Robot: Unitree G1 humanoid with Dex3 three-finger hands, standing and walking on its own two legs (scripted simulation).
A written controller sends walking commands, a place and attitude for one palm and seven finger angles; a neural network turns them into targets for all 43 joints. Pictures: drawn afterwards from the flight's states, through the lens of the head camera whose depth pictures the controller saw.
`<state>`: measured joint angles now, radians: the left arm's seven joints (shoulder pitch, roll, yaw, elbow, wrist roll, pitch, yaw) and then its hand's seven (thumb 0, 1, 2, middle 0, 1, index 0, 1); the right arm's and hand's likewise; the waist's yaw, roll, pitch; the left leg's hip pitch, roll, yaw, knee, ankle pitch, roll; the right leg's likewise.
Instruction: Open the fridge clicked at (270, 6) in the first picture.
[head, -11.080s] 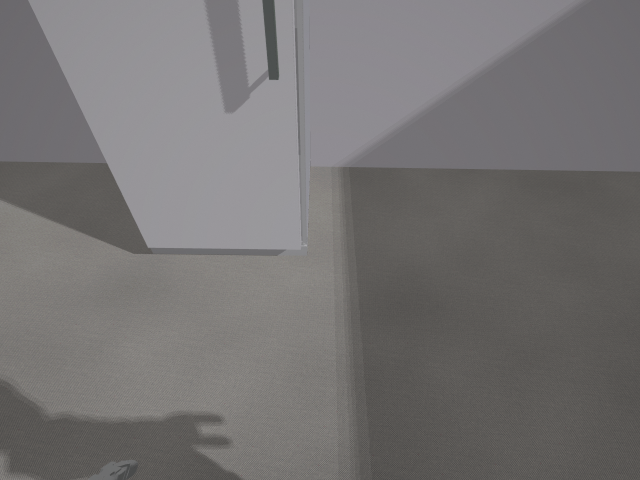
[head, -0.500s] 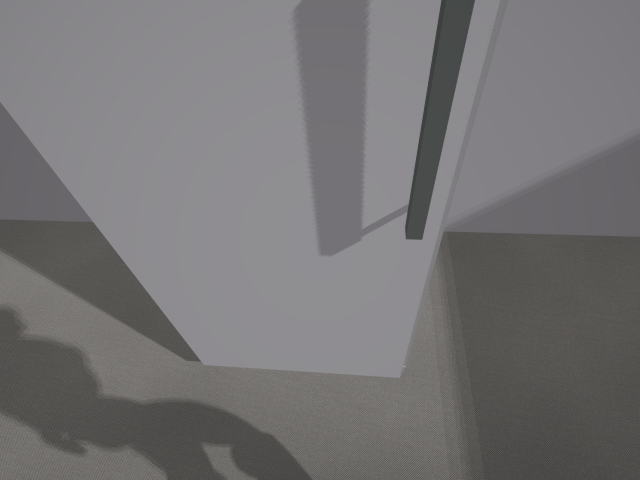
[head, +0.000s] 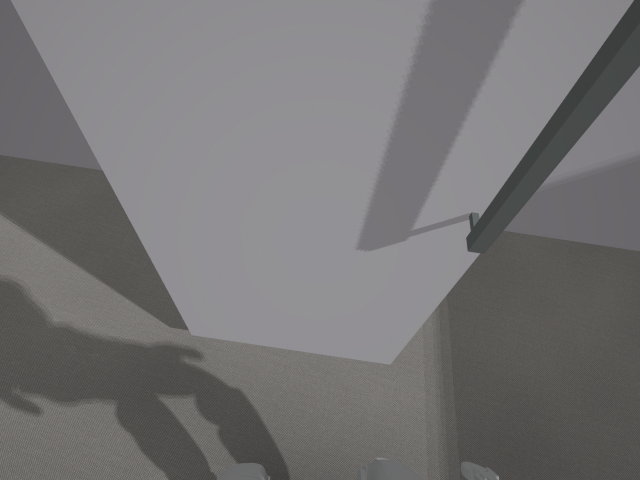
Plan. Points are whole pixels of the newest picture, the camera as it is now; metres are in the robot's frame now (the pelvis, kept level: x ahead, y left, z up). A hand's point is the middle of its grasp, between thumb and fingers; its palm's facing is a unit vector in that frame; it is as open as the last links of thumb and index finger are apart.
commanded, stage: come to a stop and stand still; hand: right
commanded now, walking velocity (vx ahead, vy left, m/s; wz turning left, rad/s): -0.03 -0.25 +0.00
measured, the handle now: (559, 115) +0.44 -0.17 +0.24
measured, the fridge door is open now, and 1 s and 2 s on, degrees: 0 0 0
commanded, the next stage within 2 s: look again from close up in 0.92 s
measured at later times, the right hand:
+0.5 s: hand out of the picture -0.07 -0.25 -0.18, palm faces +0.12 +0.97 -0.22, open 7.4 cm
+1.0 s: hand out of the picture -0.08 -0.23 -0.17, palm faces +0.04 +0.98 -0.18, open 7.3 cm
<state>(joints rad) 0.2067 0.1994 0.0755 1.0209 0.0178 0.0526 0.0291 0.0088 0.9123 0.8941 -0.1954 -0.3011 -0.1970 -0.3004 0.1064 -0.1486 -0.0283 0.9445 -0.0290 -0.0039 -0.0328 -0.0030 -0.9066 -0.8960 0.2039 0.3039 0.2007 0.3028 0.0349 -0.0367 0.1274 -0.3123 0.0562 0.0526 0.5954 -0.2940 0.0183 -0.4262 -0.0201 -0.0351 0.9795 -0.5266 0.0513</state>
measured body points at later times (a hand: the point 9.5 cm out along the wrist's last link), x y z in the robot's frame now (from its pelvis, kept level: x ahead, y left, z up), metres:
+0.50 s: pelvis -0.06 -0.05 +0.01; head -0.05 -0.08 +0.45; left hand +0.03 +0.17 -0.13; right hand -0.07 -0.30 -0.16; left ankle -0.04 +0.09 -0.70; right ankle -0.06 -0.16 -0.73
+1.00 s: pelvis -0.09 -0.06 +0.01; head -0.08 -0.06 +0.46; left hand -0.12 +0.15 -0.15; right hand -0.08 -0.28 -0.15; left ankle -0.09 +0.06 -0.73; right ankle -0.06 -0.16 -0.73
